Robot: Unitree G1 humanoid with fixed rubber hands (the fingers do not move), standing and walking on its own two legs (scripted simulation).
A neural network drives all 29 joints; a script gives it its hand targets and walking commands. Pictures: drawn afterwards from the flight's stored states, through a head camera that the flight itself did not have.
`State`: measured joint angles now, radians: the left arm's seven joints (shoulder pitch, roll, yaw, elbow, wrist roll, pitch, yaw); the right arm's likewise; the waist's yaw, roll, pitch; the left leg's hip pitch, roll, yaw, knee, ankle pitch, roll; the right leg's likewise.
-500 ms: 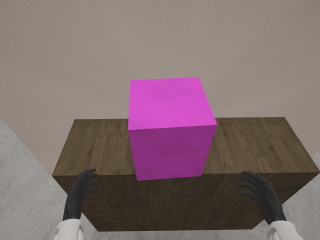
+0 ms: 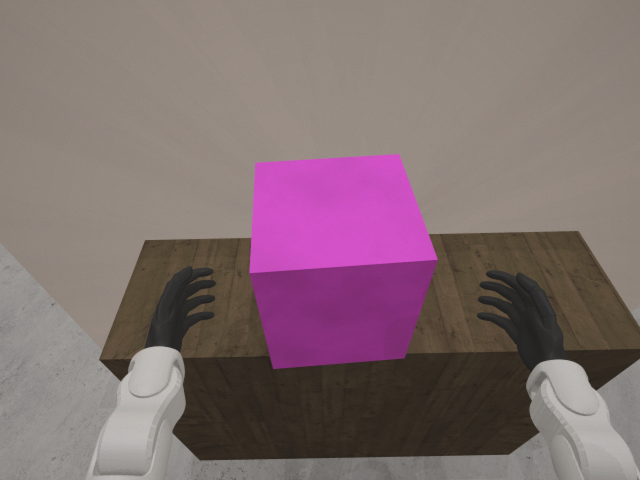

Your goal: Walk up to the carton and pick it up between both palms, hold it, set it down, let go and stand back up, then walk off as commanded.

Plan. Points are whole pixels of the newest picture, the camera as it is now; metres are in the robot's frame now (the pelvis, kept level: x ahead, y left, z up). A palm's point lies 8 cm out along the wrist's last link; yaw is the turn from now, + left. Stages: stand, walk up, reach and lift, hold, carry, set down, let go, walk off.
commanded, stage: reach and lift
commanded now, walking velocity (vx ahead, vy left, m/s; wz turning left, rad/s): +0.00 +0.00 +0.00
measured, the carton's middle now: (333, 265) +0.42 -0.01 +0.01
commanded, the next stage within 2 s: none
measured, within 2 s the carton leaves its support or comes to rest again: neither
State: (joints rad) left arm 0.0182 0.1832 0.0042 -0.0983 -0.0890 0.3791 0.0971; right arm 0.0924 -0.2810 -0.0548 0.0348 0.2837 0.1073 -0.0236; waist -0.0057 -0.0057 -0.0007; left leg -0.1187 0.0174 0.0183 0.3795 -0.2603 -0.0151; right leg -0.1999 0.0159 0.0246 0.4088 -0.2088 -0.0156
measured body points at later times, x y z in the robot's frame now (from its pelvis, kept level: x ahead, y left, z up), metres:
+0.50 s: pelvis -0.01 +0.00 +0.00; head -0.02 +0.00 +0.45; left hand +0.36 +0.18 +0.14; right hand +0.34 -0.23 +0.12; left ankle -0.04 +0.13 -0.74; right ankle +0.00 -0.11 -0.74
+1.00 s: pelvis -0.01 +0.00 +0.00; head -0.01 +0.00 +0.45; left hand +0.42 +0.20 +0.18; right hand +0.41 -0.23 +0.16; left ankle -0.04 +0.13 -0.74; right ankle +0.00 -0.11 -0.74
